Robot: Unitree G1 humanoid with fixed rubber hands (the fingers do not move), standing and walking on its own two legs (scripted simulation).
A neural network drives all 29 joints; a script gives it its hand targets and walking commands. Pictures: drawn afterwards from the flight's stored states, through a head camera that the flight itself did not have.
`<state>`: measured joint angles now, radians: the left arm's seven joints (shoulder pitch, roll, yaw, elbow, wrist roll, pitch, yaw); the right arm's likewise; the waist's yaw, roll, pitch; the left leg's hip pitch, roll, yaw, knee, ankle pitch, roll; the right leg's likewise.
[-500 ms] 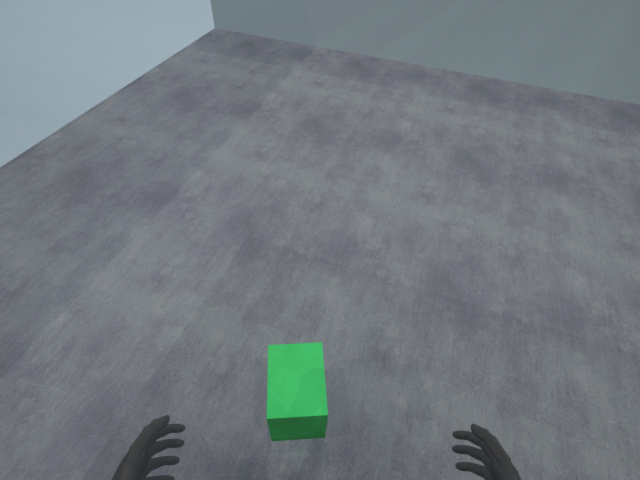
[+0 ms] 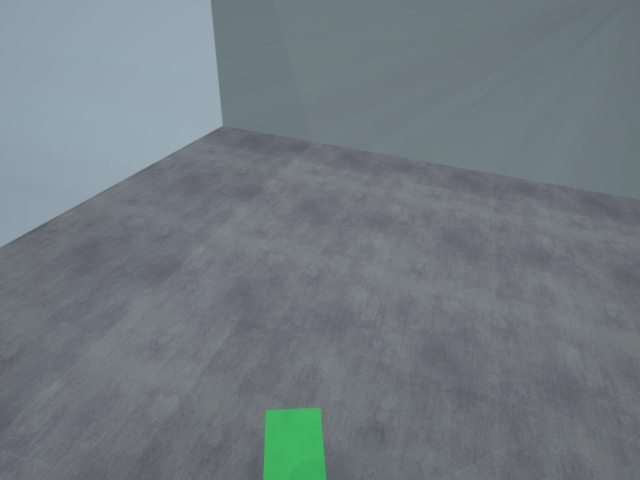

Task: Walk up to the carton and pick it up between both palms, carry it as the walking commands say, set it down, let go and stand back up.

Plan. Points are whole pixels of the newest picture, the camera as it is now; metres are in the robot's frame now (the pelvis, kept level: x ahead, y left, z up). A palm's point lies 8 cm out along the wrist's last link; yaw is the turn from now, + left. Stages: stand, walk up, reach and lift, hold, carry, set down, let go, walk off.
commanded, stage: stand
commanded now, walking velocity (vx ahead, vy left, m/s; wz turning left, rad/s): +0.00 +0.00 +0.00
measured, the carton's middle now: (293, 462) +0.51 +0.05 -0.67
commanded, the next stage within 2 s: none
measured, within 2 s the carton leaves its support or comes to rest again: neither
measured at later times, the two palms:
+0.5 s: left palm out of the picture +0.05 +0.30 -0.10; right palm out of the picture +0.04 -0.27 -0.10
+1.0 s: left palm out of the picture +0.03 +0.31 -0.11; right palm out of the picture +0.02 -0.28 -0.11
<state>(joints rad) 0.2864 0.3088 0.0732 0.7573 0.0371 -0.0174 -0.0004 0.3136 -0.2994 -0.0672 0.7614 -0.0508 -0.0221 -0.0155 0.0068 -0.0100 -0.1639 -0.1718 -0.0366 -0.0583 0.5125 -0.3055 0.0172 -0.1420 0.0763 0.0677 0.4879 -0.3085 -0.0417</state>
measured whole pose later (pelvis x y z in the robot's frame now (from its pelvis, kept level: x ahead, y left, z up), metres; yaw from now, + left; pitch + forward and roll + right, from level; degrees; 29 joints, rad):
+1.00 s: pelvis -0.04 +0.02 +0.01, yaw -1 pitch -4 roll +0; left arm 0.20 0.33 0.01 1.03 0.02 -0.02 0.00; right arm 0.19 -0.35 -0.02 1.04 -0.01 -0.03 -0.01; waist 0.00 0.01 -0.01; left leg -0.16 -0.06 -0.03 0.41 -0.19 0.05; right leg -0.15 0.04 0.10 0.42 -0.20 0.00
